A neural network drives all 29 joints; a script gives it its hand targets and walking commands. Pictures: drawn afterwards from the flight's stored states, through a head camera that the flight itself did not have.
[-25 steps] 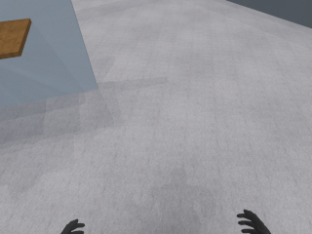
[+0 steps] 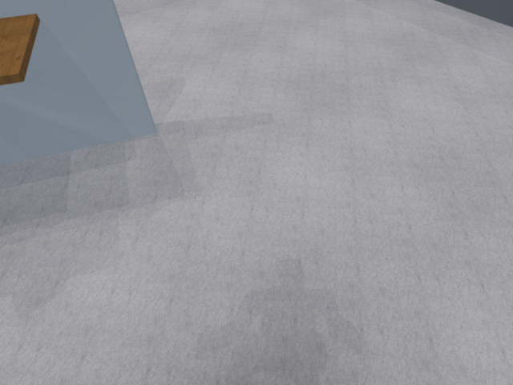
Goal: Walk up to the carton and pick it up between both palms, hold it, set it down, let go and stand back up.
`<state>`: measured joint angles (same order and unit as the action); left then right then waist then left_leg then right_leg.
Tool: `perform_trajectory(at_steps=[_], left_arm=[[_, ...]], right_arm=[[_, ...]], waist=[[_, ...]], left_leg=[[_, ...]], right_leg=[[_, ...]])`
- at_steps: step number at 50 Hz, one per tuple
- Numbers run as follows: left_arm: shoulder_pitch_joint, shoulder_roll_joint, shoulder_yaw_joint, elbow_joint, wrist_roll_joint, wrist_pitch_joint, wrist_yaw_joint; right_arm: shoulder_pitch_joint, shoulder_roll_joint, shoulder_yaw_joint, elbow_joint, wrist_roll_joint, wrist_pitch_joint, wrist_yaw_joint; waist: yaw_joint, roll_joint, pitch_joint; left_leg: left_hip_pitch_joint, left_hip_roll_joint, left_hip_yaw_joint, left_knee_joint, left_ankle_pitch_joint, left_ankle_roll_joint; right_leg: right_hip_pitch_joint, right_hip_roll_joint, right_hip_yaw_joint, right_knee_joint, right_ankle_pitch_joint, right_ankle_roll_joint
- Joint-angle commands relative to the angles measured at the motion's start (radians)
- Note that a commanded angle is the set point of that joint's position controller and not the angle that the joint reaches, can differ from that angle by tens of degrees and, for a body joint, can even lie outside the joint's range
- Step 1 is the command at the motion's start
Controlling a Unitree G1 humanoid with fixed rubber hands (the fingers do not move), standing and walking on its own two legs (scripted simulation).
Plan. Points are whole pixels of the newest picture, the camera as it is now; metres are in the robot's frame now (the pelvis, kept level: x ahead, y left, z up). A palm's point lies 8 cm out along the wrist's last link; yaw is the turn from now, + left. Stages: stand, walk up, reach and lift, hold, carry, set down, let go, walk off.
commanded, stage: stand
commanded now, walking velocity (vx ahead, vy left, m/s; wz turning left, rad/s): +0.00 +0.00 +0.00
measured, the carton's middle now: out of the picture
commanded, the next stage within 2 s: walk up in 1.52 s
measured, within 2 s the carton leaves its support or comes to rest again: neither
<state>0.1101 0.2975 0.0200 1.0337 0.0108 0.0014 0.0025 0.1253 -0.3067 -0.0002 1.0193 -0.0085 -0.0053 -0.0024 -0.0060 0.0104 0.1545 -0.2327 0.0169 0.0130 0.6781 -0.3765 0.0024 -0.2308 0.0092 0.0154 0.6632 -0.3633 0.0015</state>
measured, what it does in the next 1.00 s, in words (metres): stands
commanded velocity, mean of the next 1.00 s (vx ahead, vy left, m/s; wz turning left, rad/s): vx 0.00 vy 0.00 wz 0.00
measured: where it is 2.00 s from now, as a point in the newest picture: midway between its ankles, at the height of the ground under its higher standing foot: outside the picture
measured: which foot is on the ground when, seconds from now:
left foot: down 0.00-1.00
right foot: down 0.00-1.00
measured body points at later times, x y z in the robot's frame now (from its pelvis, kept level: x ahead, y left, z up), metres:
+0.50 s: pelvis +0.01 -0.01 +0.02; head +0.04 -0.01 +0.47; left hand +0.12 +0.27 -0.12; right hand +0.10 -0.29 -0.12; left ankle +0.00 +0.12 -0.72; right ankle +0.00 -0.12 -0.72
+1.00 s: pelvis +0.02 -0.02 +0.02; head +0.03 -0.03 +0.47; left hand +0.11 +0.26 -0.11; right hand +0.08 -0.31 -0.12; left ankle +0.00 +0.12 -0.72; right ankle +0.00 -0.12 -0.72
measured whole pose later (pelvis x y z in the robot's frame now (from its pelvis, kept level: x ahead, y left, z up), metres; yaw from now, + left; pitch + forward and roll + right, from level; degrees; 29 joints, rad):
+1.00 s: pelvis +0.02 -0.02 +0.02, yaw -1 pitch -4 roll +0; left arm 0.08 0.30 0.02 1.14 0.00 -0.02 0.01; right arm 0.10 -0.30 -0.02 1.14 -0.01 0.00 -0.01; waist -0.01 0.01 0.09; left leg -0.06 0.05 0.02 0.36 -0.24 -0.04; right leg -0.07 0.04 0.02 0.36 -0.23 -0.03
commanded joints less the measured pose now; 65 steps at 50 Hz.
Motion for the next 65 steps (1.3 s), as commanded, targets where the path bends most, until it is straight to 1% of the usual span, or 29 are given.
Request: perform_trajectory(at_steps=[1, 4, 5, 6, 8, 10, 16, 19, 23, 24, 27, 28, 31, 33, 34, 35, 37, 43, 44, 45, 47, 53, 57, 58, 59, 61, 62, 63, 65], left_arm=[[-0.022, 0.218, 0.047, -0.076, -0.009, -0.032, 0.017], [-0.073, 0.224, 0.048, -0.066, -0.003, -0.030, 0.016], [-0.056, 0.225, 0.047, -0.059, -0.013, -0.032, 0.015], [-0.074, 0.245, 0.049, -0.049, -0.001, -0.033, 0.013], [-0.079, 0.242, 0.051, -0.038, -0.006, -0.034, 0.016], [-0.074, 0.227, 0.043, -0.037, -0.010, -0.036, 0.017], [-0.118, 0.231, 0.046, -0.023, -0.008, -0.033, 0.012], [-0.107, 0.238, 0.044, -0.008, -0.013, -0.035, 0.014], [-0.104, 0.242, 0.045, -0.002, -0.007, -0.038, 0.020], [-0.102, 0.224, 0.047, 0.003, -0.008, -0.039, 0.018], [-0.072, 0.214, 0.042, -0.001, -0.022, -0.045, 0.016], [-0.111, 0.232, 0.041, 0.006, -0.012, -0.041, 0.019], [-0.086, 0.233, 0.044, 0.010, -0.014, -0.039, 0.019], [-0.091, 0.250, 0.044, 0.009, -0.012, -0.043, 0.017], [-0.100, 0.230, 0.044, 0.019, -0.009, -0.041, 0.018], [-0.099, 0.251, 0.045, 0.013, -0.007, -0.040, 0.022], [-0.073, 0.240, 0.044, 0.024, -0.011, -0.040, 0.019], [-0.082, 0.237, 0.045, 0.020, -0.012, -0.046, 0.024], [-0.088, 0.215, 0.040, 0.011, -0.012, -0.050, 0.020], [-0.082, 0.229, 0.041, 0.029, -0.020, -0.050, 0.022], [-0.068, 0.224, 0.038, 0.038, -0.006, -0.047, 0.024], [-0.076, 0.204, 0.041, 0.024, -0.016, -0.048, 0.027], [-0.077, 0.228, 0.042, 0.039, -0.011, -0.046, 0.026], [-0.068, 0.227, 0.046, 0.029, -0.012, -0.049, 0.025], [-0.083, 0.250, 0.044, 0.024, -0.008, -0.047, 0.024], [-0.069, 0.242, 0.046, 0.029, -0.008, -0.053, 0.021], [-0.074, 0.238, 0.048, 0.025, -0.010, -0.053, 0.022], [-0.061, 0.232, 0.044, 0.039, -0.008, -0.055, 0.020], [-0.082, 0.235, 0.047, 0.031, -0.008, -0.051, 0.021]], right_arm=[[-0.032, -0.238, -0.050, -0.063, 0.000, -0.026, -0.016], [-0.052, -0.230, -0.054, -0.068, 0.008, -0.025, -0.019], [-0.055, -0.231, -0.054, -0.060, 0.004, -0.024, -0.015], [-0.045, -0.231, -0.058, -0.048, 0.017, -0.024, -0.016], [-0.047, -0.223, -0.057, -0.055, 0.010, -0.022, -0.018], [-0.062, -0.231, -0.064, -0.054, 0.006, -0.021, -0.017], [-0.064, -0.205, -0.051, -0.035, 0.005, -0.028, -0.022], [-0.074, -0.216, -0.054, -0.020, 0.012, -0.027, -0.021], [-0.076, -0.211, -0.057, -0.007, 0.003, -0.025, -0.020], [-0.080, -0.209, -0.054, -0.003, 0.006, -0.028, -0.022], [-0.070, -0.217, -0.058, 0.009, 0.001, -0.026, -0.020], [-0.086, -0.204, -0.053, 0.003, 0.005, -0.024, -0.019], [-0.082, -0.215, -0.059, 0.011, -0.004, -0.023, -0.018], [-0.070, -0.206, -0.052, 0.024, 0.006, -0.023, -0.021], [-0.072, -0.212, -0.057, 0.025, 0.005, -0.023, -0.020], [-0.062, -0.219, -0.059, 0.034, 0.010, -0.022, -0.017], [-0.069, -0.203, -0.054, 0.029, 0.001, -0.023, -0.018], [-0.054, -0.204, -0.061, 0.035, 0.007, -0.024, -0.021], [-0.073, -0.208, -0.062, 0.037, 0.000, -0.024, -0.022], [-0.041, -0.206, -0.058, 0.050, 0.003, -0.023, -0.021], [-0.053, -0.220, -0.066, 0.045, 0.004, -0.018, -0.020], [-0.046, -0.205, -0.051, 0.043, 0.001, -0.026, -0.020], [-0.060, -0.195, -0.047, 0.041, 0.002, -0.021, -0.020], [-0.049, -0.240, -0.057, 0.040, 0.002, -0.020, -0.017], [-0.064, -0.209, -0.048, 0.036, 0.008, -0.020, -0.019], [-0.052, -0.206, -0.052, 0.047, 0.001, -0.022, -0.019], [-0.045, -0.205, -0.055, 0.042, -0.004, -0.024, -0.021], [-0.036, -0.244, -0.060, 0.057, -0.004, -0.023, -0.019], [-0.051, -0.230, -0.062, 0.029, -0.005, -0.022, -0.015]], waist=[[0.017, 0.014, -0.184], [-0.014, -0.027, -0.168], [0.016, 0.010, -0.171], [-0.009, -0.015, -0.194], [-0.012, -0.016, -0.184], [0.004, 0.015, -0.176], [-0.007, -0.038, -0.196], [-0.001, 0.016, -0.199], [-0.006, -0.034, -0.203], [0.001, -0.014, -0.230], [0.004, 0.030, -0.212], [-0.006, -0.021, -0.173], [0.005, 0.026, -0.181], [-0.003, -0.052, -0.183], [-0.005, 0.007, -0.209], [-0.018, -0.022, -0.174], [-0.005, 0.019, -0.212], [-0.018, -0.037, -0.206], [-0.008, -0.011, -0.218], [-0.001, -0.037, -0.185], [-0.009, 0.033, -0.186], [-0.012, -0.042, -0.196], [-0.010, -0.008, -0.182], [-0.009, 0.037, -0.200], [-0.013, -0.017, -0.178], [-0.004, -0.002, -0.189], [-0.005, -0.051, -0.171], [-0.006, 0.038, -0.149], [-0.035, -0.025, -0.208]], left_leg=[[0.052, 0.101, -0.115, -0.177, 0.320, 0.072], [0.048, 0.093, -0.108, -0.214, 0.266, 0.068], [0.061, 0.089, -0.111, -0.216, 0.261, 0.057], [0.073, 0.088, -0.096, -0.214, 0.265, 0.047], [0.073, 0.091, -0.111, -0.222, 0.315, 0.061], [0.097, 0.097, -0.105, -0.244, 0.348, 0.054], [0.116, 0.114, -0.103, -0.281, 0.402, 0.059], [0.147, 0.114, -0.086, -0.293, 0.423, 0.045], [0.186, 0.120, -0.089, -0.314, 0.467, 0.044], [0.187, 0.113, -0.085, -0.301, 0.470, 0.039], [0.185, 0.117, -0.078, -0.318, 0.471, 0.044], [0.175, 0.114, -0.082, -0.332, 0.466, 0.035], [0.189, 0.112, -0.080, -0.344, 0.418, 0.031], [0.161, 0.120, -0.084, -0.355, 0.367, 0.034], [0.190, 0.114, -0.074, -0.345, 0.367, 0.035], [0.191, 0.119, -0.081, -0.361, 0.387, 0.033], [0.195, 0.126, -0.075, -0.346, 0.419, 0.035], [0.206, 0.130, -0.079, -0.365, 0.423, 0.026], [0.207, 0.125, -0.067, -0.346, 0.435, 0.026], [0.178, 0.125, -0.076, -0.370, 0.419, 0.024], [0.186, 0.119, -0.059, -0.360, 0.407, 0.020], [0.201, 0.132, -0.076, -0.364, 0.428, 0.030], [0.173, 0.125, -0.057, -0.373, 0.380, 0.019], [0.179, 0.120, -0.059, -0.369, 0.359, 0.022], [0.185, 0.122, -0.059, -0.367, 0.364, 0.015], [0.176, 0.129, -0.067, -0.372, 0.370, 0.024], [0.171, 0.127, -0.070, -0.377, 0.382, 0.025], [0.169, 0.127, -0.053, -0.368, 0.405, 0.030], [0.210, 0.127, -0.045, -0.354, 0.353, 0.021]], right_leg=[[0.048, -0.081, 0.087, -0.175, 0.290, -0.054], [0.038, -0.085, 0.097, -0.198, 0.295, -0.059], [0.048, -0.093, 0.115, -0.205, 0.287, -0.057], [0.067, -0.100, 0.113, -0.224, 0.313, -0.056], [0.078, -0.098, 0.109, -0.229, 0.318, -0.054], [0.081, -0.099, 0.105, -0.244, 0.342, -0.055], [0.126, -0.116, 0.104, -0.271, 0.387, -0.045], [0.132, -0.116, 0.096, -0.280, 0.443, -0.040], [0.148, -0.113, 0.102, -0.297, 0.476, -0.041], [0.162, -0.112, 0.094, -0.298, 0.478, -0.037], [0.172, -0.119, 0.107, -0.316, 0.476, -0.034], [0.147, -0.116, 0.098, -0.325, 0.488, -0.035], [0.146, -0.111, 0.104, -0.329, 0.444, -0.032], [0.169, -0.123, 0.111, -0.339, 0.448, -0.035], [0.151, -0.123, 0.117, -0.344, 0.436, -0.038], [0.149, -0.113, 0.111, -0.352, 0.430, -0.036], [0.186, -0.129, 0.115, -0.356, 0.465, -0.038], [0.169, -0.127, 0.098, -0.362, 0.515, -0.034], [0.185, -0.126, 0.100, -0.357, 0.534, -0.026], [0.172, -0.123, 0.099, -0.350, 0.510, -0.021], [0.166, -0.132, 0.109, -0.360, 0.505, -0.036], [0.157, -0.135, 0.120, -0.355, 0.522, -0.036], [0.155, -0.117, 0.105, -0.370, 0.449, -0.027], [0.178, -0.128, 0.117, -0.377, 0.467, -0.031], [0.154, -0.123, 0.112, -0.371, 0.499, -0.034], [0.175, -0.125, 0.107, -0.386, 0.479, -0.032], [0.159, -0.119, 0.104, -0.375, 0.484, -0.032], [0.156, -0.131, 0.118, -0.380, 0.504, -0.036], [0.148, -0.132, 0.114, -0.384, 0.528, -0.031]])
